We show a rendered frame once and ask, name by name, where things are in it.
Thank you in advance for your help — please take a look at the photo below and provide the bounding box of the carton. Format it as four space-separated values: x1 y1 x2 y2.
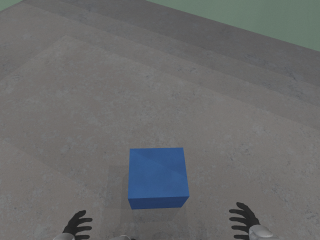
128 147 190 210

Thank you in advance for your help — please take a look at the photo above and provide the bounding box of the left robot hand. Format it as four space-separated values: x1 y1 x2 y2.
62 210 93 240

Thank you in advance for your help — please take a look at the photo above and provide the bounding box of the right robot hand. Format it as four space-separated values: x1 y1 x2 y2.
229 202 260 240

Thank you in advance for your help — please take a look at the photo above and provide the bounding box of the right robot forearm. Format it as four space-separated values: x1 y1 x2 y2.
249 224 280 240

